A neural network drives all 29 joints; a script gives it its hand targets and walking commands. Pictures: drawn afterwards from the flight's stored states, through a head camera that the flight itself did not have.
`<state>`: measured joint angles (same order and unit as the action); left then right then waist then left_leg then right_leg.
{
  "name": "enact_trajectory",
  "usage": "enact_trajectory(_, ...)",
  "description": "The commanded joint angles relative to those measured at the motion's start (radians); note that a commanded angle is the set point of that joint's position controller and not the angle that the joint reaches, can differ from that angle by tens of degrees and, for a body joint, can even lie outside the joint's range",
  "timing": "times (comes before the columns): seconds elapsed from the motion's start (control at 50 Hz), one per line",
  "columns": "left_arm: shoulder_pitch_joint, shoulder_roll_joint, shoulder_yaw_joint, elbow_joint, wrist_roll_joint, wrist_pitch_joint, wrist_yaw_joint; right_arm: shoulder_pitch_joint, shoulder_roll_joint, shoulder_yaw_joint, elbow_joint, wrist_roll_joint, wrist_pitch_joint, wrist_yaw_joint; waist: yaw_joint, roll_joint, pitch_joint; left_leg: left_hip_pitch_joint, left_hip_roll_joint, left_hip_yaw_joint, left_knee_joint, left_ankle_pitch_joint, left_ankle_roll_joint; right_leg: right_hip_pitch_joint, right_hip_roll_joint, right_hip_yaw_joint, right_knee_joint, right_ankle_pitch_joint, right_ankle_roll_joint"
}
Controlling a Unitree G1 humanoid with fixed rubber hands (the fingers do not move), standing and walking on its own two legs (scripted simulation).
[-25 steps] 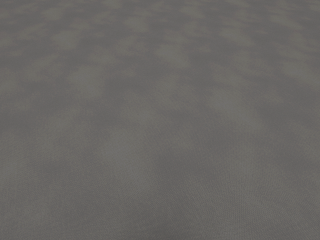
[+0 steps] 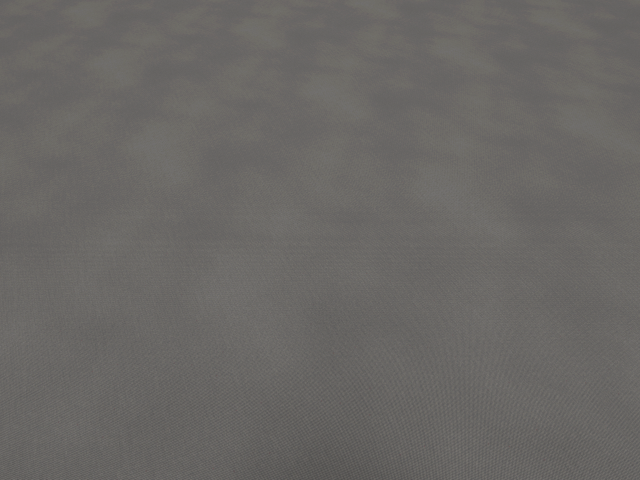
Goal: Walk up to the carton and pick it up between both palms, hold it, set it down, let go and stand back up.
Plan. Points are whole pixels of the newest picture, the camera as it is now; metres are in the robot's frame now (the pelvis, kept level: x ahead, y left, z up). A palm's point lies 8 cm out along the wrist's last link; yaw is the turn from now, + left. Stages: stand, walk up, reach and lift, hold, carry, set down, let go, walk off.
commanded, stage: walk up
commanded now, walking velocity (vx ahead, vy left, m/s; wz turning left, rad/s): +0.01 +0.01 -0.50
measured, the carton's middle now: out of the picture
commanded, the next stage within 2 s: none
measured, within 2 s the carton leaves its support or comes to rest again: neither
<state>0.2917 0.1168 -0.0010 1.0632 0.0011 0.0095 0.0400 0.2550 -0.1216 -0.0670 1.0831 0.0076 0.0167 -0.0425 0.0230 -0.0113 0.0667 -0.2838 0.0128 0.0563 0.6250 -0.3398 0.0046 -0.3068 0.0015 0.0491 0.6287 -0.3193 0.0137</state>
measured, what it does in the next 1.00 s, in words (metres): steps on the spot, turning right: right foot, then left foot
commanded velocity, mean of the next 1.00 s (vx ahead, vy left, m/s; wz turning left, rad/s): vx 0.01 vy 0.00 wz -0.50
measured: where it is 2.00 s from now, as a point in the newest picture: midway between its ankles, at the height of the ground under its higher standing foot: outside the picture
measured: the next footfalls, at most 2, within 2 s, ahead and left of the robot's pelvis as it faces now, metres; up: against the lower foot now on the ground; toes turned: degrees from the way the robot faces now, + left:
right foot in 0.48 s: +0.00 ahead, -0.11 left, +0.00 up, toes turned -27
left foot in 0.94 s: +0.14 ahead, +0.08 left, +0.00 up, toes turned -27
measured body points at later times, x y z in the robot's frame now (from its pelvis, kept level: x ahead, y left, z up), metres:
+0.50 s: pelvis +0.00 +0.00 -0.01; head +0.03 -0.04 +0.44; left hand +0.19 +0.18 -0.13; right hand -0.09 -0.21 -0.17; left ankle -0.01 +0.11 -0.73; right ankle -0.04 -0.10 -0.73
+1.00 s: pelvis +0.04 +0.03 +0.00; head +0.09 +0.05 +0.44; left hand +0.17 +0.24 -0.17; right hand +0.02 -0.25 -0.12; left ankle +0.10 +0.10 -0.73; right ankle -0.04 -0.08 -0.70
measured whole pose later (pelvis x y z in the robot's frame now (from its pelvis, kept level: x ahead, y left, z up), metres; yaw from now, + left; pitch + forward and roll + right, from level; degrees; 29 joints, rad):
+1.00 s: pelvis +0.04 +0.03 +0.00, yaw -34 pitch +0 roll -2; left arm 0.30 0.23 0.07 0.96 0.03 0.04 0.03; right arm 0.11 -0.17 -0.05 0.92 0.01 0.00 -0.02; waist 0.08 -0.08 0.07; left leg -0.34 0.05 0.10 0.67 -0.33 0.02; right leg -0.38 0.05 0.06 0.81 -0.51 0.02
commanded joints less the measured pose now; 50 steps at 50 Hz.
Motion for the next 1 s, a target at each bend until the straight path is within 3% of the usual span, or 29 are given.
enact_trajectory(0.0,-0.016,0.236,0.079,-0.148,0.037,0.001,0.005,0.094,-0.054,-0.05,-0.094,0.002,0.0,-0.01,0.001,-0.234,-0.008,-0.002,-0.04,-0.033,0.214,-0.179,-0.042,-0.224,-0.273,0.482,-0.282,0.111,-0.201)
enact_trajectory(0.04,-0.094,0.238,0.083,-0.171,0.038,0.007,0.01,0.173,-0.04,-0.044,-0.088,0.01,-0.018,-0.005,-0.054,-0.235,-0.053,0.122,-0.019,-0.056,0.032,-0.1,-0.023,-0.254,-0.205,0.404,-0.204,0.184,-0.147)
enact_trajectory(0.06,-0.141,0.213,0.083,-0.19,0.033,0.009,0.015,0.256,-0.063,-0.048,-0.074,0.01,-0.03,-0.004,-0.104,-0.167,-0.075,0.286,0.018,-0.095,-0.131,-0.027,-0.003,-0.336,-0.125,0.285,-0.091,0.184,-0.084)
enact_trajectory(0.08,-0.123,0.114,0.064,-0.198,0.015,0.01,0.02,0.259,-0.155,-0.07,-0.071,0.007,-0.036,-0.007,-0.109,0.156,-0.099,0.407,0.225,-0.313,-0.293,0.038,0.069,-0.454,0.026,0.082,0.2,-0.083,-0.01)
enact_trajectory(0.1,-0.058,0.075,0.063,-0.204,0.019,0.021,0.029,0.229,-0.238,-0.081,-0.079,-0.008,-0.033,-0.015,-0.092,0.335,-0.122,0.325,0.492,-0.539,-0.345,0.193,0.189,-0.49,0.033,-0.027,0.483,-0.321,0.019)
enact_trajectory(0.12,-0.037,0.107,0.072,-0.202,0.025,0.028,0.026,0.179,-0.215,-0.061,-0.082,-0.027,-0.032,-0.022,-0.067,0.244,-0.091,0.215,0.55,-0.605,-0.376,0.209,0.249,-0.429,-0.029,-0.028,0.6,-0.342,0.023)
enact_trajectory(0.16,-0.084,0.103,0.083,-0.22,0.038,0.028,-0.007,0.08,-0.131,-0.033,-0.119,-0.031,-0.033,-0.021,-0.022,0.079,-0.007,0.095,0.395,-0.388,-0.388,0.281,0.197,-0.349,-0.063,0.01,0.615,-0.234,0.01)
enact_trajectory(0.18,-0.061,0.084,0.076,-0.221,0.032,0.031,-0.02,0.037,-0.137,-0.035,-0.134,-0.028,-0.036,-0.021,0.007,0.088,0.007,0.066,0.326,-0.234,-0.365,0.359,0.155,-0.318,-0.063,0.001,0.605,-0.176,0.012)
enact_trajectory(0.22,-0.026,0.084,0.077,-0.211,0.035,0.042,-0.03,0.012,-0.163,-0.037,-0.126,-0.036,-0.039,-0.017,0.015,0.158,0.003,0.084,0.265,-0.086,-0.312,0.469,0.12,-0.277,-0.047,-0.064,0.533,-0.143,0.03)
enact_trajectory(0.32,-0.089,0.088,0.054,-0.251,0.027,0.045,-0.043,0.108,-0.175,-0.042,-0.09,-0.042,-0.042,0.003,-0.032,0.229,-0.025,0.199,0.266,0.015,-0.246,0.577,0.112,-0.195,-0.051,-0.136,0.228,-0.134,0.035)
enact_trajectory(0.4,-0.127,0.112,0.06,-0.285,0.035,0.029,-0.05,0.138,-0.223,-0.052,-0.085,-0.035,-0.029,0.011,-0.045,0.212,-0.047,0.127,0.295,0.04,-0.194,0.459,0.099,-0.044,-0.032,-0.197,0.01,-0.117,0.004)
enact_trajectory(0.42,-0.075,0.131,0.065,-0.271,0.029,0.018,-0.048,0.129,-0.236,-0.052,-0.086,-0.027,-0.026,0.013,-0.015,0.147,-0.066,0.092,0.276,0.077,-0.109,0.409,0.075,0.041,-0.025,-0.197,-0.108,-0.016,-0.012)
enact_trajectory(0.44,-0.017,0.171,0.078,-0.249,0.025,0.004,-0.044,0.143,-0.218,-0.046,-0.089,-0.018,-0.026,0.017,0.007,0.017,-0.11,0.012,0.242,0.125,0.029,0.308,0.035,0.183,-0.059,-0.138,-0.198,0.119,-0.036)
enact_trajectory(0.46,0.043,0.24,0.096,-0.24,0.03,-0.012,-0.037,0.155,-0.168,-0.038,-0.103,-0.004,-0.028,0.024,0.03,-0.241,-0.159,-0.197,0.155,0.171,0.26,-0.093,-0.026,0.358,-0.252,0.131,-0.269,0.276,-0.1)
enact_trajectory(0.48,0.1,0.327,0.125,-0.217,0.042,-0.02,-0.026,0.075,-0.116,-0.031,-0.158,0.011,-0.022,0.023,0.064,-0.389,-0.131,-0.376,0.058,0.125,0.422,-0.316,-0.067,0.317,-0.455,0.424,-0.328,0.429,-0.213)
enact_trajectory(0.5,0.156,0.328,0.133,-0.182,0.044,-0.014,-0.018,-0.017,-0.161,-0.047,-0.2,0.003,-0.011,0.018,0.108,-0.367,-0.084,-0.34,0.089,0.025,0.52,-0.308,-0.066,0.194,-0.471,0.447,-0.319,0.476,-0.293)
enact_trajectory(0.52,0.127,0.308,0.118,-0.171,0.038,-0.021,-0.009,-0.046,-0.176,-0.044,-0.203,0.002,-0.014,0.022,0.088,-0.309,-0.06,-0.376,0.103,0.0,0.554,-0.269,-0.064,0.234,-0.431,0.399,-0.284,0.594,-0.294)
enact_trajectory(0.56,0.02,0.269,0.1,-0.19,0.042,-0.028,0.01,0.006,-0.149,-0.037,-0.166,0.008,-0.021,0.033,0.018,-0.229,-0.084,-0.415,0.101,-0.012,0.574,-0.197,-0.067,0.305,-0.359,0.244,-0.23,0.75,-0.247)
enact_trajectory(0.64,0.011,0.251,0.088,-0.217,0.026,-0.031,0.002,-0.014,-0.165,-0.042,-0.164,-0.001,-0.002,0.027,0.01,-0.139,-0.131,-0.316,0.076,-0.016,0.54,-0.049,-0.077,0.237,-0.28,0.171,-0.239,0.717,-0.212)
enact_trajectory(0.68,0.013,0.258,0.09,-0.215,0.029,-0.032,0.001,-0.024,-0.144,-0.038,-0.174,-0.002,0.008,0.024,0.006,-0.113,-0.135,-0.296,0.07,-0.017,0.487,-0.031,-0.083,0.207,-0.276,0.171,-0.251,0.671,-0.213)
enact_trajectory(0.82,-0.011,0.275,0.092,-0.201,0.04,-0.018,-0.007,-0.085,-0.145,-0.019,-0.206,0.01,0.001,0.016,0.007,-0.163,-0.113,-0.093,0.032,-0.011,0.164,-0.043,-0.082,0.054,-0.231,0.239,-0.242,0.462,-0.199)
enact_trajectory(0.84,-0.018,0.271,0.094,-0.202,0.045,-0.014,-0.007,-0.055,-0.151,-0.02,-0.199,0.011,-0.003,0.012,-0.008,-0.186,-0.109,-0.023,0.025,-0.015,0.098,-0.054,-0.077,0.022,-0.237,0.267,-0.223,0.463,-0.195)
enact_trajectory(0.86,-0.05,0.269,0.092,-0.206,0.039,-0.01,-0.009,0.003,-0.158,-0.021,-0.182,0.014,-0.013,0.009,-0.04,-0.159,-0.12,0.073,0.02,-0.019,-0.01,-0.004,-0.067,-0.025,-0.208,0.255,-0.184,0.411,-0.167)
enact_trajectory(0.88,-0.052,0.247,0.092,-0.208,0.034,-0.007,-0.01,0.061,-0.181,-0.029,-0.17,0.019,-0.025,0.009,-0.07,-0.106,-0.121,0.204,0.036,-0.04,-0.145,0.118,-0.063,-0.115,-0.158,0.232,-0.131,0.302,-0.12)
enact_trajectory(0.9,-0.002,0.2,0.087,-0.196,0.03,-0.005,-0.01,0.096,-0.23,-0.041,-0.159,0.015,-0.036,0.007,-0.068,0.103,-0.138,0.337,0.166,-0.188,-0.246,0.2,-0.044,-0.226,-0.058,0.166,0.008,-0.014,-0.054)
enact_trajectory(0.92,0.072,0.101,0.069,-0.189,0.017,0.0,-0.001,0.096,-0.342,-0.069,-0.17,0.005,-0.033,0.003,-0.051,0.378,-0.155,0.38,0.466,-0.426,-0.331,0.275,0.019,-0.362,0.072,0.014,0.266,-0.343,0.007)
enact_trajectory(0.94,0.078,0.145,0.082,-0.185,0.032,0.013,0.005,0.063,-0.372,-0.069,-0.172,-0.018,-0.02,-0.001,-0.043,0.34,-0.166,0.239,0.534,-0.442,-0.368,0.212,0.118,-0.317,0.024,-0.001,0.441,-0.35,0.012)
enact_trajectory(0.96,0.033,0.179,0.087,-0.214,0.046,0.02,-0.005,0.035,-0.346,-0.052,-0.183,-0.021,-0.02,0.001,-0.041,0.301,-0.115,0.125,0.505,-0.462,-0.414,0.1,0.129,-0.296,0.007,0.022,0.512,-0.327,0.013)
enact_trajectory(0.98,-0.021,0.196,0.095,-0.227,0.06,0.022,-0.024,0.003,-0.289,-0.031,-0.188,-0.015,-0.023,0.005,-0.041,0.231,-0.034,0.039,0.411,-0.373,-0.424,0.096,0.092,-0.275,-0.003,0.048,0.526,-0.254,0.009)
